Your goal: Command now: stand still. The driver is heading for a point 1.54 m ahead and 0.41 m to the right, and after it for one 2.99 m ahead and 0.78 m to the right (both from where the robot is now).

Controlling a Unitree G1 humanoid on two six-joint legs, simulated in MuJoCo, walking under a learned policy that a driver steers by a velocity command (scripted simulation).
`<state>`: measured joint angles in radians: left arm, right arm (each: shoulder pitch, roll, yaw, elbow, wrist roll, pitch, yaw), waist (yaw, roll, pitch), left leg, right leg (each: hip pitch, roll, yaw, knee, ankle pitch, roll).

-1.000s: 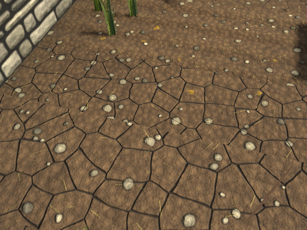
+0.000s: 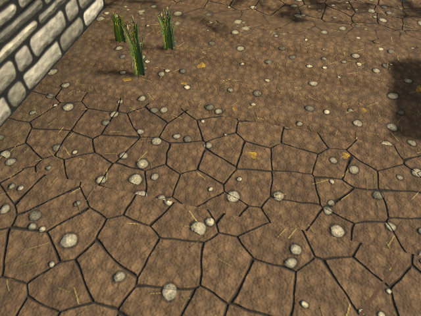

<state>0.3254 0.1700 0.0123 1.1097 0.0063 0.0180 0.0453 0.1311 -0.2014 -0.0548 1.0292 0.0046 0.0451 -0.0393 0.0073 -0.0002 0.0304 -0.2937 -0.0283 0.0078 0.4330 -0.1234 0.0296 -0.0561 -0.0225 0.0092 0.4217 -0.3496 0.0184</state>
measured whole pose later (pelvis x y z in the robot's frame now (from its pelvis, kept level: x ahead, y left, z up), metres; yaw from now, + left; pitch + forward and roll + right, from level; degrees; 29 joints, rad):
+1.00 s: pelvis +0.30 -0.04 -0.07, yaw -1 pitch +3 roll +3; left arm 0.00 0.24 0.05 0.81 -0.02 -0.09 -0.11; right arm 0.54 -0.22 -0.02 1.03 0.02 -0.07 -0.07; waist -0.11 -0.05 0.00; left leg 0.06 0.00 0.05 0.62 -0.73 -0.04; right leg -0.65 -0.10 0.04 0.51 0.43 -0.06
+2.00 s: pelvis +0.84 -0.07 -0.15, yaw -9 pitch +1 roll +1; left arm 0.17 0.28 0.11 0.91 -0.03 -0.02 -0.02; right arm 0.38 -0.21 -0.09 0.96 -0.01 -0.11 -0.02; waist -0.04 -0.05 -0.03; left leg -0.02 -0.01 0.19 0.32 -0.31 0.03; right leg -0.71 -0.06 0.15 0.94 0.06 -0.05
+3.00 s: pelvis +1.42 -0.33 -0.30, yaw -33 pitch +2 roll +0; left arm 0.14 0.27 0.08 0.85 0.00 -0.06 0.01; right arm 0.39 -0.23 -0.06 0.89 0.01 -0.09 0.00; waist -0.06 -0.03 -0.01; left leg -0.16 -0.04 0.03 0.30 -0.17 0.05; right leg -0.65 -0.09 0.05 0.84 -0.11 -0.03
